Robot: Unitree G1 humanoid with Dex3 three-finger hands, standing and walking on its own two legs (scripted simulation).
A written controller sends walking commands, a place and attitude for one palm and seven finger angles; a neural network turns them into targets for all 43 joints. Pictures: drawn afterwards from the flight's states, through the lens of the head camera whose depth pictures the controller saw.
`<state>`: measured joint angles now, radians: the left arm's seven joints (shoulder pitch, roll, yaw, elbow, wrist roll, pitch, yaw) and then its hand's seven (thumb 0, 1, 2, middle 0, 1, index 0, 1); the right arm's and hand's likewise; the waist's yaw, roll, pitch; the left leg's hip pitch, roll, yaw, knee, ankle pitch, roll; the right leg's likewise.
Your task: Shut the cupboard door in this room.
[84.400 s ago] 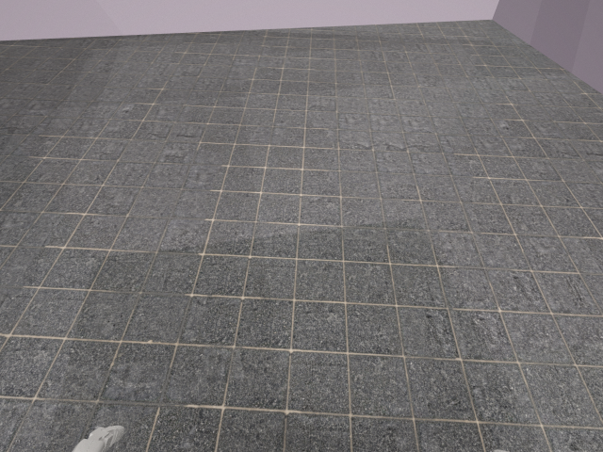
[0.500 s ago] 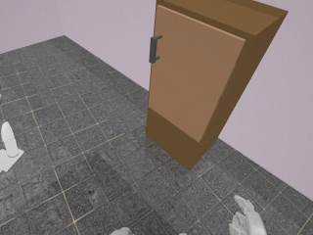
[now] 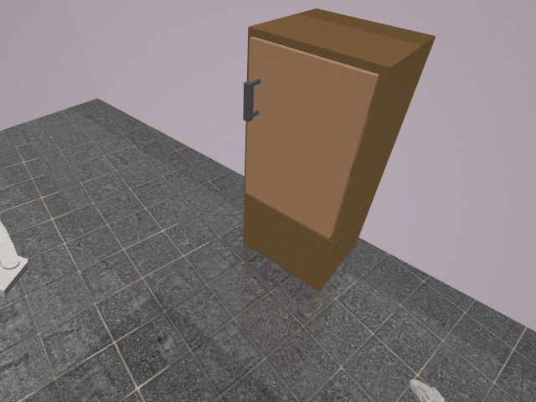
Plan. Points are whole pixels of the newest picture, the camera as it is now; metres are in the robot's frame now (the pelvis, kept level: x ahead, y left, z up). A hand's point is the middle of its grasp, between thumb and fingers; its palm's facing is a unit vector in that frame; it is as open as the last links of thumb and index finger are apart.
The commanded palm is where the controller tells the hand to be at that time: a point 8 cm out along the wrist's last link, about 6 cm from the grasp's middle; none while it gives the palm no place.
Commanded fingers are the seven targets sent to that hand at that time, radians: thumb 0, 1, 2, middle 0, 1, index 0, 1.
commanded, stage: stop stepping back and stand still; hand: left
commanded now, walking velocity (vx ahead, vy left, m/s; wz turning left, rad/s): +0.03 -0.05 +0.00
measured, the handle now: (252, 100) +0.97 +0.08 +0.03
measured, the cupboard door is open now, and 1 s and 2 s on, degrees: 0 0 0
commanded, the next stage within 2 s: let the arm hang, fingers relaxed in 0.88 s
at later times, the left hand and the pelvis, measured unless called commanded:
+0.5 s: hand (46, 262) +0.22 +0.27 +0.17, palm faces +0.46 -0.80 -0.38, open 7.4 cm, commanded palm +0.16 +0.30 +0.19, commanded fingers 0.00 0.90 0.90 -0.20 -0.30 -0.20 -0.30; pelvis +0.01 +0.01 +0.01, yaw -2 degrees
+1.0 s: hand (57, 251) +0.25 +0.27 +0.16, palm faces +0.36 -0.82 -0.44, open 7.4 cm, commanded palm none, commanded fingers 0.00 0.90 0.90 -0.20 -0.30 -0.20 -0.30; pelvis +0.03 +0.02 +0.01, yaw -4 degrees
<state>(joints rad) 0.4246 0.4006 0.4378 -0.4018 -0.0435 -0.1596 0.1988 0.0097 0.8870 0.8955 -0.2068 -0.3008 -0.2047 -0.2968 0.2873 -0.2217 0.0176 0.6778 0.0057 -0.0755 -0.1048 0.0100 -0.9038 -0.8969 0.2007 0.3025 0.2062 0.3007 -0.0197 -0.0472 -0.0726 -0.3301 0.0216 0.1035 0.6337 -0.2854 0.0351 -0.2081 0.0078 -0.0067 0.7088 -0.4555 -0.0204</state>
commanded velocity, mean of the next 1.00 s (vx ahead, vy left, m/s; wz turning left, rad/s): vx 0.03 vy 0.01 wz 0.00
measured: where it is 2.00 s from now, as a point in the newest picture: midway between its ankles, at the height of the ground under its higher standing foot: outside the picture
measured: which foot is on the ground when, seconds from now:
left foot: down 0.00-0.22, up 0.24-0.48, down 0.50-1.00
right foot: up 0.00-0.18, down 0.20-1.00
